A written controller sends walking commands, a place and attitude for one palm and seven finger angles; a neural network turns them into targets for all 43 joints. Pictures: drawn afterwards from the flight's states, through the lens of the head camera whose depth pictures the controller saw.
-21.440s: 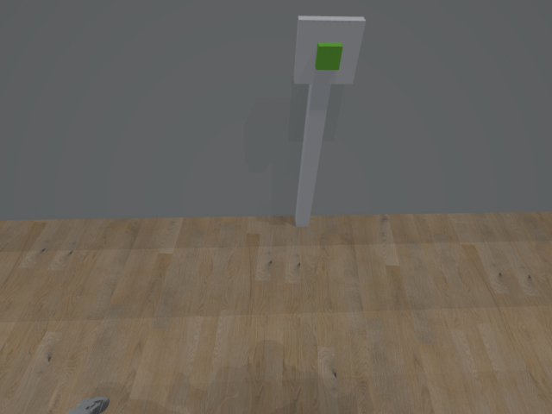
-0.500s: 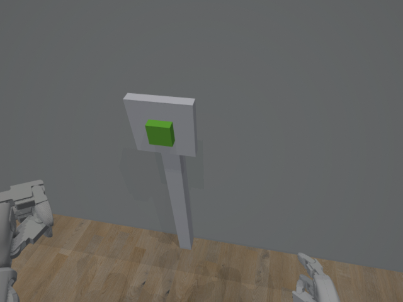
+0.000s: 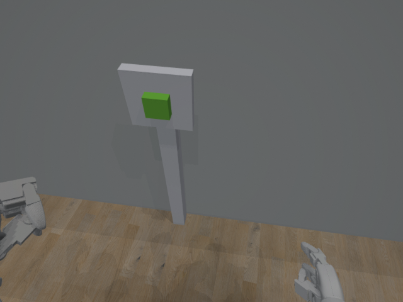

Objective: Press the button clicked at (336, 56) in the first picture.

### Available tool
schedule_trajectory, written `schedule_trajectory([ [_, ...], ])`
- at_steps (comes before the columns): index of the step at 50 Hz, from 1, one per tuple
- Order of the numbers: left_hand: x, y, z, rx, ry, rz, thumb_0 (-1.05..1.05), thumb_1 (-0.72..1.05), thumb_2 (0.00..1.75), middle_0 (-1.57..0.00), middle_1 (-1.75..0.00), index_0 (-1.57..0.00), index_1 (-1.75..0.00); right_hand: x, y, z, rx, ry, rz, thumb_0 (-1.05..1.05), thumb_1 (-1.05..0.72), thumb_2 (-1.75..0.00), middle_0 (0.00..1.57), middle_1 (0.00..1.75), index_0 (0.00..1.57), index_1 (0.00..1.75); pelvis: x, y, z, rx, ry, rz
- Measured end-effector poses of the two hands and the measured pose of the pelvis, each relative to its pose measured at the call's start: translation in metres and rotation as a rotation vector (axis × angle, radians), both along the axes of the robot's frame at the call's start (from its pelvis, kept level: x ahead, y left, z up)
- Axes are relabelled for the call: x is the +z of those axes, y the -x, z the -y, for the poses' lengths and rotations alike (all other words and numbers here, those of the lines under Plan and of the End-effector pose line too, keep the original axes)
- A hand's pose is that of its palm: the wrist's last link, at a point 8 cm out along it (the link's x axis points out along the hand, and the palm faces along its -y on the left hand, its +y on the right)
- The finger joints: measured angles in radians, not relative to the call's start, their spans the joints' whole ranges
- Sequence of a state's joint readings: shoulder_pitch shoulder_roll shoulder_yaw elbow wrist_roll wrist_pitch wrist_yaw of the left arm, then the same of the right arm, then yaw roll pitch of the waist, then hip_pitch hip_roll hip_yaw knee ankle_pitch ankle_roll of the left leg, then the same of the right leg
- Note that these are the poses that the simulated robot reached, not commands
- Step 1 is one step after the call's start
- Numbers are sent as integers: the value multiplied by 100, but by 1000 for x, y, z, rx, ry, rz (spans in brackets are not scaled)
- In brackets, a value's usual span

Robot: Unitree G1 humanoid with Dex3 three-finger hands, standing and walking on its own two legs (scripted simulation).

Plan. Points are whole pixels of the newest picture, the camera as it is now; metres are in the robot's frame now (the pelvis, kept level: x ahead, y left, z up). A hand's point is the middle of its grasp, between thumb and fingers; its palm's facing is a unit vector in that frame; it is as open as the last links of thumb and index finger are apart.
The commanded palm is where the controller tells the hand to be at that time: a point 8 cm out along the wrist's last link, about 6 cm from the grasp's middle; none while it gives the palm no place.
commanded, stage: step back with the hand held close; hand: left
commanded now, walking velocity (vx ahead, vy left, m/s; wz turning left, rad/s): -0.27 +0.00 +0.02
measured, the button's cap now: (157, 105) +0.56 +0.16 +0.07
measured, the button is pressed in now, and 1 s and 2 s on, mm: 0 0 0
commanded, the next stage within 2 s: stop stepping back and stand still in 0.72 s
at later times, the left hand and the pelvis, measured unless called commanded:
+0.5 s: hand (9, 275) +0.12 +0.23 +0.18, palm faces +0.37 -0.80 -0.47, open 3.1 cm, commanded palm +0.05 +0.28 +0.19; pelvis -0.06 +0.00 -0.01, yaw +3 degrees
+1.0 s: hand out of the picture +0.05 +0.21 +0.18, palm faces +0.26 -0.84 -0.47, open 3.1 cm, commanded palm -0.03 +0.26 +0.19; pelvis -0.16 -0.02 +0.00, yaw -1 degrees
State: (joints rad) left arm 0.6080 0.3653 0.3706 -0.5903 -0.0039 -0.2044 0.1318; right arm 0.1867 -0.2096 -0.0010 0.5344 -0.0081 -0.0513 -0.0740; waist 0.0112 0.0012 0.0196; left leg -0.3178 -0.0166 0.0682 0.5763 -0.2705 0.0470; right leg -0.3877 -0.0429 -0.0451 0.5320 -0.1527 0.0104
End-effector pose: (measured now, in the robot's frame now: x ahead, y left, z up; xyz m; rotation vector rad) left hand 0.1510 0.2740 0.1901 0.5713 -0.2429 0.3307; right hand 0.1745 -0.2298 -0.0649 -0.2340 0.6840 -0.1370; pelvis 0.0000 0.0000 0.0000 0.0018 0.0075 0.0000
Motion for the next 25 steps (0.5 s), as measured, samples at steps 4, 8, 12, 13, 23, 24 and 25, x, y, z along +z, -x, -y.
schedule_trajectory([
  [4, 0, 10, 0, -11, 9, 32, 2, 89, 90, -130, -149, -131, -150, 1, 11, -1, 9, 18, -2, 2, -91, -90, 21, 30, 20, 30, -2, 9, -1, 5, 9, -6],
  [8, 1, 19, -3, -13, -9, 54, 2, 88, 90, -131, -149, -131, -150, 1, 24, 0, 6, 38, -12, 2, -91, -90, 21, 30, 20, 30, -2, 16, -2, 24, 11, -3],
  [12, 6, 30, -6, 12, -56, 76, 2, 88, 90, -131, -149, -131, -150, -2, 31, 1, 18, 38, -23, 2, -90, -90, 21, 30, 20, 30, -3, 19, 3, 59, 15, -6],
  [13, 7, 33, -6, 16, -63, 80, 2, 88, 90, -131, -149, -131, -150, -3, 32, 2, 24, 36, -25, 2, -90, -90, 21, 30, 20, 30, -4, 20, 5, 56, 12, -8],
  [23, 2, 60, 8, -54, -19, 77, 2, 88, 90, -131, -149, -131, -150, -2, 47, 10, 25, 48, -28, 2, -91, -90, 21, 30, 20, 30, -6, 57, 8, 53, 20, -11],
  [24, 2, 64, 6, -60, -20, 86, 2, 88, 90, -131, -149, -131, -150, 0, 51, 10, 20, 57, -30, 2, -91, -90, 21, 30, 20, 30, -7, 61, 6, 54, 19, -9],
  [25, 3, 69, 4, -64, -27, 96, 2, 88, 90, -131, -149, -131, -150, 1, 55, 9, 16, 67, -30, 2, -91, -90, 21, 30, 20, 30, -8, 64, 4, 53, 18, -7],
])
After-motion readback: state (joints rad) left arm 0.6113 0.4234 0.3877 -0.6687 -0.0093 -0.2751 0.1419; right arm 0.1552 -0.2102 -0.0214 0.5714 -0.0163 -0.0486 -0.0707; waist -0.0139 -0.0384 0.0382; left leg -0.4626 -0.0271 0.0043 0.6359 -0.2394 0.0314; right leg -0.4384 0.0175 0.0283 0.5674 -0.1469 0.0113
